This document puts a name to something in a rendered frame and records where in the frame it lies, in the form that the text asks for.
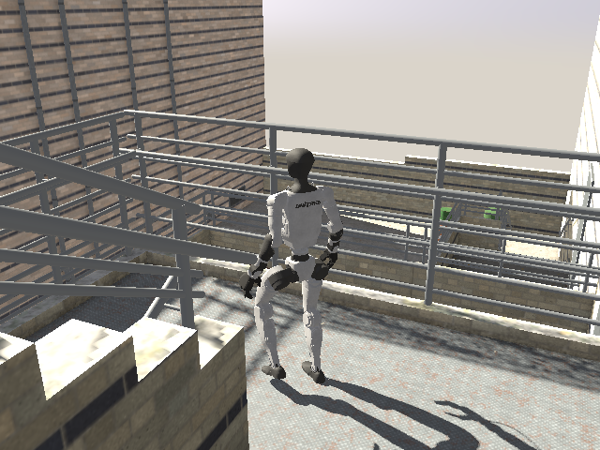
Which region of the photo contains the robot left foot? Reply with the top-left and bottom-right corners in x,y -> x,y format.
262,364 -> 286,380

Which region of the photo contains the robot right hand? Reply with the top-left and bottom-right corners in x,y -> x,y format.
319,248 -> 338,269

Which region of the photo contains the right robot upper arm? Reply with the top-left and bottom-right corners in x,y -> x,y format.
316,186 -> 343,233

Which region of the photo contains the left robot upper arm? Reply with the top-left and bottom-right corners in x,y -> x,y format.
266,191 -> 287,248

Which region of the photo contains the right robot forearm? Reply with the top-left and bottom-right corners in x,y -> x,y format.
326,221 -> 343,253

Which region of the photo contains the left robot forearm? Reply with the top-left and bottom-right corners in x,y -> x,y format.
247,234 -> 275,279

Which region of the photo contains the left robot shin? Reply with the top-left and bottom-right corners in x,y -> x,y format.
254,305 -> 280,368

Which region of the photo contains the robot left hand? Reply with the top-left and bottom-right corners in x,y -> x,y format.
239,272 -> 262,299

